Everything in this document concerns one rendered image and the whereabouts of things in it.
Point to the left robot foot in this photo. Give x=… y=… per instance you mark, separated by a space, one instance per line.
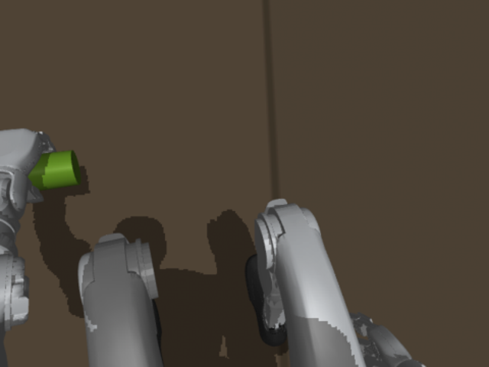
x=157 y=319

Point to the can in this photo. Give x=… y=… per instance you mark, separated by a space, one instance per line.
x=56 y=170

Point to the left robot hand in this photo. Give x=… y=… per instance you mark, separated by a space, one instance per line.
x=21 y=149

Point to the right robot foot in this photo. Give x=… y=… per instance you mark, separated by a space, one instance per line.
x=271 y=336

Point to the left robot arm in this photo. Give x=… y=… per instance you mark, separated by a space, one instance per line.
x=14 y=285

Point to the right robot hand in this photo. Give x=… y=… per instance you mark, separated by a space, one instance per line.
x=382 y=349

